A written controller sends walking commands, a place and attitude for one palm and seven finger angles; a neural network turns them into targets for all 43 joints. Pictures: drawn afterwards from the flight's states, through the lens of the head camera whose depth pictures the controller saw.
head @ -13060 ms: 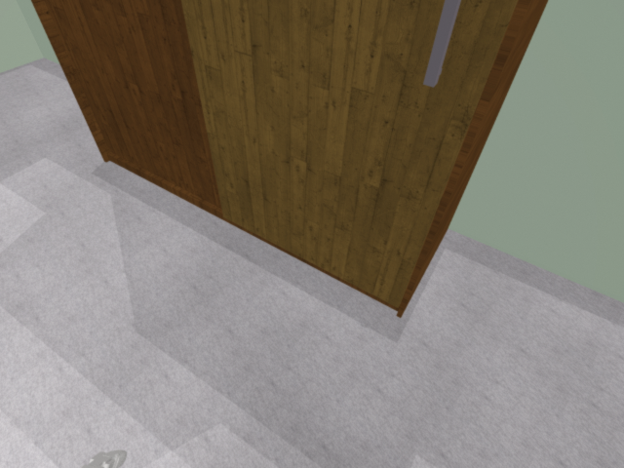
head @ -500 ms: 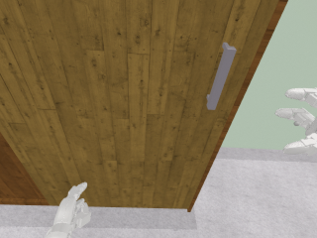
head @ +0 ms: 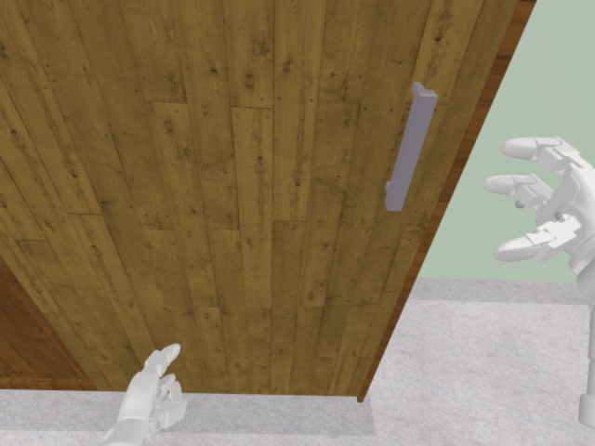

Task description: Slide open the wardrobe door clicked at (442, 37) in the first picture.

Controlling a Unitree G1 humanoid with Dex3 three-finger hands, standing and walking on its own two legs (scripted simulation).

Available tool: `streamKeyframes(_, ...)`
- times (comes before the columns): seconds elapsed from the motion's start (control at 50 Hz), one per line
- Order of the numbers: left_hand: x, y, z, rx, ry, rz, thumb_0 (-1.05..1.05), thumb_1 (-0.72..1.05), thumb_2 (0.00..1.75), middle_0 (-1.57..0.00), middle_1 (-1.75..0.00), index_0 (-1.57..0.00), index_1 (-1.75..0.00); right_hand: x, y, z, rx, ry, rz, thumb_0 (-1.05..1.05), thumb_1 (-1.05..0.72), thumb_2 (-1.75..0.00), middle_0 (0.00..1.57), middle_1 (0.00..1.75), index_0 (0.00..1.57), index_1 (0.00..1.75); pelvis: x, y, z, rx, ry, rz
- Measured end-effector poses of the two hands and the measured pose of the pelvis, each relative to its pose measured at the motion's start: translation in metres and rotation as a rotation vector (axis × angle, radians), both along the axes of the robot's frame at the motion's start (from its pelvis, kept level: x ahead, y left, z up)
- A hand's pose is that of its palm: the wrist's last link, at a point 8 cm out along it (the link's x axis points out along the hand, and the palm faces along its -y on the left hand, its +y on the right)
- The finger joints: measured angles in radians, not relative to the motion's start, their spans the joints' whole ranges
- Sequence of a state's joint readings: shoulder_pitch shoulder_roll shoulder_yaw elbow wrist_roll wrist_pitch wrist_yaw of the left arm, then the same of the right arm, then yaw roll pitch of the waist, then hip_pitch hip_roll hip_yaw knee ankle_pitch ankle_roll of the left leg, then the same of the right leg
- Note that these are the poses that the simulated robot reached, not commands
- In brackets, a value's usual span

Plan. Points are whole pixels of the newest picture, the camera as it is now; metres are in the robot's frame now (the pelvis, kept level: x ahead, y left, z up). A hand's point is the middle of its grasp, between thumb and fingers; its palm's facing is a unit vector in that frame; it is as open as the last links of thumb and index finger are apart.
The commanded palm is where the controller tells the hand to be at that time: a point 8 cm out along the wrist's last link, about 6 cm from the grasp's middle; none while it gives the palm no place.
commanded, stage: move the hooked fingers beside the handle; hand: right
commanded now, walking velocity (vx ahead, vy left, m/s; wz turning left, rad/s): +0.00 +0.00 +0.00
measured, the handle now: (404, 149) +0.47 -0.15 +0.21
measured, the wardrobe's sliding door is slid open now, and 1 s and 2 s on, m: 0.00 0.00 0.00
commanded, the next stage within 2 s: none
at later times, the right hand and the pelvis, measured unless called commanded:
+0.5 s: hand (486, 198) +0.34 -0.22 +0.22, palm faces +0.07 +1.00 -0.04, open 14.0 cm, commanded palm +0.32 -0.28 +0.23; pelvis +0.00 +0.02 +0.00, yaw +0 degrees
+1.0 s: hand (471, 176) +0.39 -0.22 +0.22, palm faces +0.06 +1.00 -0.02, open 14.0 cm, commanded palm +0.36 -0.27 +0.22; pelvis +0.00 +0.01 +0.00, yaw +1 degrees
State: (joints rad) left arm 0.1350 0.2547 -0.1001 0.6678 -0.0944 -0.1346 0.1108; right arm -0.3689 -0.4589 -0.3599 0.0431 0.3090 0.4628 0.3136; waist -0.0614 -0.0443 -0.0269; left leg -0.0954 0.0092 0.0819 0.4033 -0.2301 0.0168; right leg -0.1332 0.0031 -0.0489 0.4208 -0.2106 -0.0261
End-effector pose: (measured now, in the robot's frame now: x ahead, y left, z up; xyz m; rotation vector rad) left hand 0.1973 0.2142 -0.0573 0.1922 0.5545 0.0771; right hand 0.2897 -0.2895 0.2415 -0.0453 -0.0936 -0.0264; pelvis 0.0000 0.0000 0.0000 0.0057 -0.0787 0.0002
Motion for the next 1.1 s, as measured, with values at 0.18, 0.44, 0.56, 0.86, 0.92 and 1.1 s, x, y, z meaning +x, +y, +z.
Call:
streamKeyframes(0.18,-0.005,0.016,-0.006,0.005,0.032,0.027,0.01,0.91,0.90,-0.20,-0.30,-0.20,-0.30,0.001,0.004,-0.013,-0.011,0.047,-0.050,-0.02,0.50,-0.30,0.30,1.20,0.30,1.20,0.005,0.005,0.000,-0.002,0.002,0.007)
streamKeyframes(0.44,-0.011,0.042,-0.012,0.025,0.058,0.073,0.01,0.91,0.90,-0.20,-0.30,-0.20,-0.30,0.023,0.010,-0.021,-0.005,0.125,-0.072,-0.02,0.50,-0.30,0.30,1.20,0.30,1.20,0.002,0.019,-0.001,-0.002,0.014,-0.003)
streamKeyframes(0.56,-0.022,0.053,-0.015,0.034,0.080,0.100,0.01,0.91,0.90,-0.20,-0.30,-0.20,-0.30,0.039,0.021,-0.008,0.025,0.027,-0.029,-0.02,0.50,-0.30,0.30,1.20,0.30,1.20,0.004,0.024,-0.002,-0.004,0.026,0.004)
streamKeyframes(0.86,-0.056,0.063,-0.027,0.052,0.165,0.166,0.01,0.91,0.90,-0.20,-0.30,-0.20,-0.30,0.053,0.016,-0.021,0.020,0.054,-0.028,-0.02,0.50,-0.30,0.30,1.20,0.30,1.20,0.005,0.017,-0.003,0.001,0.036,0.010)
streamKeyframes(0.92,-0.057,0.058,-0.027,0.052,0.166,0.163,0.01,0.91,0.90,-0.20,-0.30,-0.20,-0.30,0.062,0.020,-0.017,0.027,0.039,-0.017,-0.02,0.50,-0.30,0.30,1.20,0.30,1.20,0.003,0.015,-0.003,0.003,0.041,0.010)
streamKeyframes(1.1,-0.061,0.044,-0.027,0.022,0.166,0.182,0.01,0.91,0.90,-0.20,-0.30,-0.20,-0.30,0.086,0.018,-0.019,0.024,0.104,-0.039,-0.02,0.50,-0.30,0.30,1.20,0.30,1.20,0.006,0.006,-0.001,0.003,0.063,0.024)
